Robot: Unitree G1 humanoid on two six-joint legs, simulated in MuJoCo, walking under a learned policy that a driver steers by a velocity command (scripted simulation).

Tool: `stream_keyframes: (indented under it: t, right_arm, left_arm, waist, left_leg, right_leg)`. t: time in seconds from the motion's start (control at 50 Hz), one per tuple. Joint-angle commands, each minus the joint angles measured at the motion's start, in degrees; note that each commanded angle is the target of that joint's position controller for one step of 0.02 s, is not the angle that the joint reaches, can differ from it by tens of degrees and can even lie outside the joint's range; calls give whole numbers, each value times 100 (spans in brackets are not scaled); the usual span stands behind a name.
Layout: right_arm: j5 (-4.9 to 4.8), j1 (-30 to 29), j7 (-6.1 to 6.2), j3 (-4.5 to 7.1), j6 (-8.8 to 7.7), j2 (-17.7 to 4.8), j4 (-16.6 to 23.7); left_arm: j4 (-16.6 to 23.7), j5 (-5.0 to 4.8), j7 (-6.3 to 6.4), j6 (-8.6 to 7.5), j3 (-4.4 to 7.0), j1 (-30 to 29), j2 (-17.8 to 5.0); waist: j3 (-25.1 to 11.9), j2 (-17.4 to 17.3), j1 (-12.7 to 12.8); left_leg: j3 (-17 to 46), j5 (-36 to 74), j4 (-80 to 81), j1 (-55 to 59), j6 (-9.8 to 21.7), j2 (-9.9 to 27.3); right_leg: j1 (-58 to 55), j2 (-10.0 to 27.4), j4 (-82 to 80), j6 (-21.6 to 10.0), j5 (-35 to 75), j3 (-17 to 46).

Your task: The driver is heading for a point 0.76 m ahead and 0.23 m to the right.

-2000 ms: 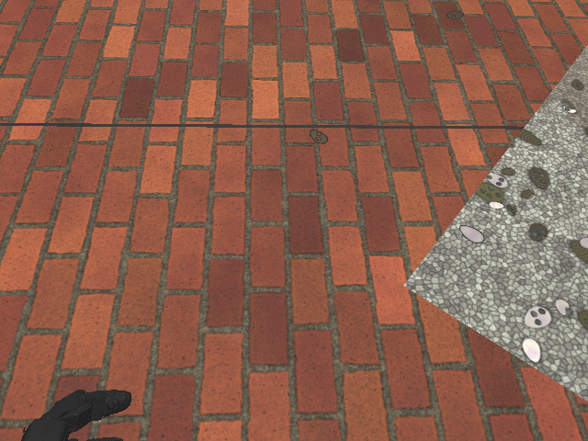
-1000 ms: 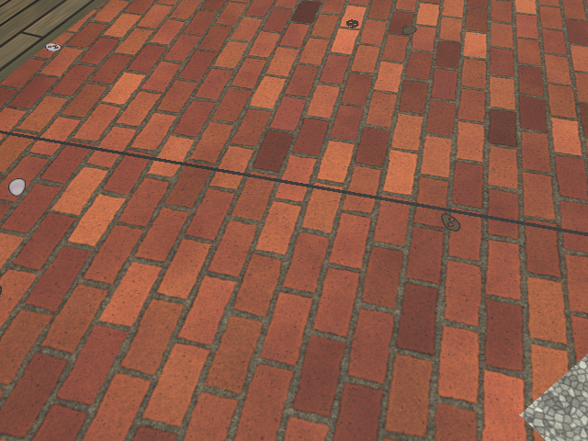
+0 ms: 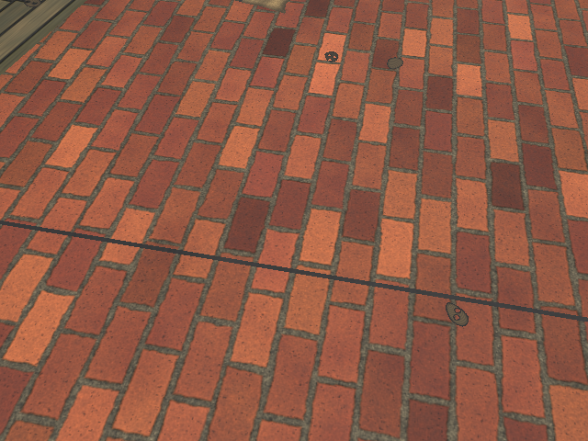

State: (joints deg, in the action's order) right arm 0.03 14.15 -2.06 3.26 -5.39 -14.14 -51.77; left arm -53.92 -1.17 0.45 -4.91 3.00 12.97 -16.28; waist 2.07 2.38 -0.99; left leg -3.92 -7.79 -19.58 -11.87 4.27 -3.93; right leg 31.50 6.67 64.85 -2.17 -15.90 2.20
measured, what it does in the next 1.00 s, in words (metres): walks ahead: right foot, then left foot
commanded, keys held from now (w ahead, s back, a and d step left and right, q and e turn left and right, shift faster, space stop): w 0.70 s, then w+e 0.30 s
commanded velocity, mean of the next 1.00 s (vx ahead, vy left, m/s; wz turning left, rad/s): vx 0.50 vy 0.00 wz -0.08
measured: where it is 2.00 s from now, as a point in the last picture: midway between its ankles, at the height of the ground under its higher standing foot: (320, 299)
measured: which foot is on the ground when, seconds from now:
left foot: down 0.00-0.32, up 0.34-0.84, down 0.86-1.00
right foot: up 0.00-0.30, down 0.32-0.88, up 0.90-1.00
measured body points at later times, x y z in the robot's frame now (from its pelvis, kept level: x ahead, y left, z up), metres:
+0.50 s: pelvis +0.30 -0.07 +0.00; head +0.32 -0.09 +0.45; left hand +0.38 +0.20 -0.12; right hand +0.37 -0.35 -0.14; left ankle +0.26 +0.08 -0.65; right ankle +0.33 -0.16 -0.74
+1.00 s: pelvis +0.58 -0.01 -0.01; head +0.61 +0.00 +0.44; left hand +0.64 +0.26 -0.15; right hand +0.69 -0.29 -0.12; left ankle +0.65 +0.08 -0.74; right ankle +0.48 -0.15 -0.65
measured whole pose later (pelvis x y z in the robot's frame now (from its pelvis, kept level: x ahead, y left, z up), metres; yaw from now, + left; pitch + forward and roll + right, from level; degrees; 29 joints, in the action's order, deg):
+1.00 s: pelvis +0.58 -0.01 -0.01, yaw -6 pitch +1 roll +0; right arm 0.3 7.3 -1.0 3.2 -6.2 -14.0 -51.5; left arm -54.1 -2.1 0.8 -3.7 3.8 18.8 -15.6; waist 1.8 2.3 0.5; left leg -5.3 -9.2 -26.8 -19.0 2.0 0.2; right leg 23.7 2.5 66.5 -2.2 -21.9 2.5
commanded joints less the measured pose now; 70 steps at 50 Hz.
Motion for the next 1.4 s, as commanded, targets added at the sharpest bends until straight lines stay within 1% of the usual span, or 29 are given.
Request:
stream_keyframes:
  t: [0.02, 0.12, 0.22, 0.28, 0.32, 0.34, 0.36, 0.38, 0.4, 0.44, 0.54, 0.66, 0.76, 0.82, 0.86, 0.88, 0.9, 0.92, 0.96, 0.98, 1.02, 1.08, 1.18, 1.26, 1.32, 1.34, 1.36, 1.38, 1.4]
  right_arm:
    - [13, -270, 70, 118, -155, -711, 252]
    - [-53, 251, 223, 139, -89, -923, 33]
    - [-131, 786, 255, 171, 36, -1011, -282]
    - [-124, 697, 276, 218, 154, -1127, -308]
    - [-68, 590, 280, 136, 223, -950, -241]
    - [16, 1110, 243, -39, 159, -440, -94]
    - [-6, 1369, 203, -155, 22, -113, -191]
    - [-185, 822, 171, 13, -89, -783, -119]
    - [-274, 338, 168, 48, -157, -937, 31]
    - [-146, 61, 228, 89, -125, -845, 43]
    - [-53, -67, 257, 68, 120, -501, 93]
    - [-55, -1286, 166, -3, 44, -337, 430]
    - [-100, -1987, 27, -22, -39, -434, 722]
    - [-100, -1539, -9, 83, -124, -720, 651]
    - [-39, 123, 75, 323, -149, -1203, 200]
    - [77, 944, 130, 465, -125, -1770, 68]
    - [16, 1076, 109, 395, -77, -1532, -2]
    - [-32, 679, 121, 259, -79, -1084, 70]
    - [-5, -156, 138, 139, -103, -671, 173]
    - [36, -410, 130, 94, -134, -500, 172]
    - [83, -577, 125, 108, -162, -476, 114]
    - [96, -509, 193, 180, -197, -679, 13]
    - [73, -336, 324, 199, -79, -865, -108]
    - [-86, 16, 349, 237, 82, -1074, -326]
    - [-174, -224, 369, 274, 191, -1164, -342]
    - [-90, 44, 355, 232, 197, -1022, -372]
    - [153, 410, 296, 94, 149, -638, -270]
    - [80, 994, 195, -87, 133, -241, -428]
    - [-126, 674, 158, 56, 193, -697, -527]
  left_arm:
    - [275, 70, 43, 87, 79, 265, -265]
    - [635, 93, -52, -13, 18, -872, -146]
    - [953, 23, -199, -54, -19, -1595, -230]
    - [985, 13, -268, -99, 57, -1311, -464]
    - [530, 30, -217, -108, 310, 284, -933]
    - [364, 148, -179, -91, 457, 1166, -1527]
    - [264, 82, -220, -58, 426, 1426, -1444]
    - [310, 46, -214, -72, 275, 1161, -960]
    - [444, 56, -191, -80, 215, 620, -779]
    - [568, 161, -201, -99, 122, -35, -479]
    - [377, 145, -167, -165, 150, 146, -583]
    - [152, 75, -27, -85, 160, 662, -683]
    - [-126, -1, 12, 56, 203, 1151, -717]
    - [-75, -15, 50, 141, 275, 955, -866]
    - [56, 57, 48, 172, 180, 808, -633]
    - [216, 122, 17, 109, 16, 1303, -50]
    - [147, 2, 1, 9, -48, 1561, 118]
    - [216, -153, 2, -48, 131, 1120, -543]
    - [382, -149, 54, -32, 187, 511, -569]
    - [365, -94, 77, 39, 238, 529, -497]
    - [379, -91, 55, 202, 227, 705, -194]
    - [598, -48, 55, 335, 255, 430, -148]
    - [910, 96, -94, 230, 142, -420, 89]
    - [1131, 114, -218, 236, 125, -799, -17]
    - [984, 163, -240, 211, 290, -67, -436]
    - [866, 181, -173, 205, 428, 327, -836]
    - [852, 315, -63, 250, 501, 726, -1307]
    - [845, 310, -71, 254, 316, 614, -982]
    - [882, 210, -134, 283, 229, 535, -640]
  waist:
    - [60, -577, 278]
    - [202, -463, -82]
    - [298, -461, -280]
    - [62, -624, -4]
    - [-958, -540, 738]
    - [-1967, 455, 718]
    - [-2494, 1395, 658]
    - [-1876, 887, 743]
    - [-1147, 600, 627]
    - [-487, 152, 287]
    - [-175, 82, 35]
    - [107, 76, 368]
    - [338, 63, 482]
    - [41, 227, 116]
    - [-1095, 112, -649]
    - [-2082, -985, -607]
    - [-2683, -1952, -554]
    - [-1831, -1377, -572]
    - [-691, -783, -289]
    - [-448, -843, -101]
    - [-271, -915, 114]
    - [-52, -654, 182]
    - [158, -468, 6]
    - [-38, -584, -83]
    - [-501, -650, 463]
    - [-854, -247, 564]
    - [-1660, 830, 443]
    - [-2663, 1211, 168]
    - [-2618, 446, 353]
  left_leg:
    - [1322, 232, 1471, -271, 1041, 1570]
    - [763, 528, 1489, -21, 788, 1345]
    - [807, 624, 1088, 1043, 694, 1733]
    - [854, 1719, 476, 1537, 527, 1904]
    - [431, 2900, -1467, 1016, 246, 1390]
    - [102, 1179, -3691, -931, -109, 752]
    - [644, -2488, -4975, -2385, -275, -19]
    - [1098, -2438, -5559, -3043, -144, 336]
    - [923, -1862, -5504, -3254, -49, 654]
    - [805, -988, -4881, -2736, -75, 1110]
    - [729, -199, -3881, -2609, -310, 1295]
    - [417, 1438, -1759, -2486, -419, 1018]
    - [553, 1123, -991, -2624, -281, 869]
    - [483, 544, -762, -1758, -141, 658]
    - [574, 592, -941, 808, 187, 798]
    - [2516, 192, -952, 3161, 842, 2258]
    - [4430, -733, -42, 3730, 1306, 2905]
    - [3861, -1253, 169, 3036, 1003, 2687]
    - [2424, -812, 549, 1370, 641, 2310]
    - [1891, -488, 761, 809, 531, 2100]
    - [1275, -97, 1069, 230, 532, 1977]
    - [621, 520, 1280, 148, 631, 1973]
    - [-465, 2491, 1043, 57, 522, 1607]
    - [-409, 3166, 468, 919, 468, 1884]
    - [-434, 3737, -804, 1205, 142, 1752]
    - [-610, 3087, -1748, 855, -148, 1375]
    - [-654, 138, -3532, -710, -489, 909]
    - [211, -3440, -4804, -1469, -691, 402]
    - [788, -3376, -5015, -1423, -675, 634]
  right_leg:
    - [406, 334, -550, 162, 640, 153]
    - [357, 57, -2584, 261, 2237, -137]
    - [510, -103, -3391, 123, 1987, -93]
    - [-21, -296, -3600, -114, 1243, -227]
    - [-2285, -468, -3627, -448, 1238, -373]
    - [-4615, 955, -3558, -1176, 931, 1632]
    - [-5546, 1614, -4534, -1686, -123, 3830]
    - [-5148, 1428, -4756, -1399, -643, 3518]
    - [-4327, 1265, -4871, -1184, -308, 2713]
    - [-2900, 862, -5232, -1034, 717, 1661]
    - [-2268, 636, -5786, -1140, 1732, 764]
    - [-2398, 334, -5946, -894, 1765, 52]
    - [-3293, 714, -5536, -867, 1925, 302]
    - [-3504, 814, -4911, -728, 2811, 515]
    - [-2636, 250, -2972, -433, 3216, 201]
    - [-571, -536, -785, -37, 1157, -214]
    - [561, -970, 514, 82, -1798, 249]
    - [1064, -598, 1028, 13, -1609, 584]
    - [968, -85, 725, -44, -639, 339]
    - [668, 94, 426, -51, -326, 383]
    - [259, 224, 231, -37, -67, 357]
    - [629, 267, -190, 41, 528, 385]
    - [89, -83, -2246, 125, 1810, -184]
    - [-130, -313, -3018, 1, 1629, -315]
    - [-1225, -673, -3776, -315, 1689, -485]
    - [-2178, -575, -3980, -462, 3413, -300]
    - [-4121, 688, -3224, -1093, 6464, 1026]
    - [-4850, 1824, -3482, -2125, 6753, 2531]
    - [-4238, 1477, -3827, -1928, 5413, 2205]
